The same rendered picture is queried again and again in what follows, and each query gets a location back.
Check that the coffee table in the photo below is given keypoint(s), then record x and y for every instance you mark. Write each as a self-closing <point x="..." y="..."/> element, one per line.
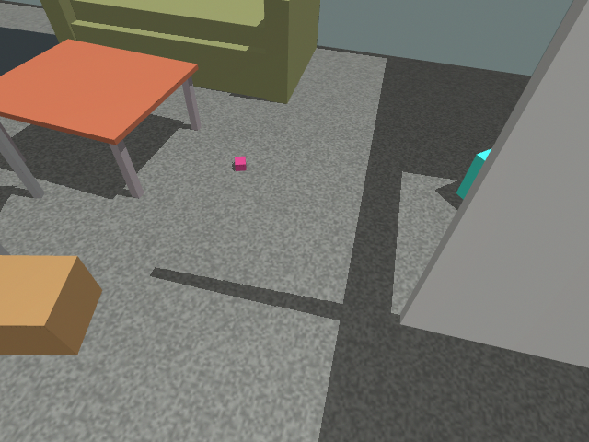
<point x="96" y="92"/>

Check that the sofa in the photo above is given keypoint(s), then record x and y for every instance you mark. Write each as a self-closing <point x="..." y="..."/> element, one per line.
<point x="258" y="48"/>

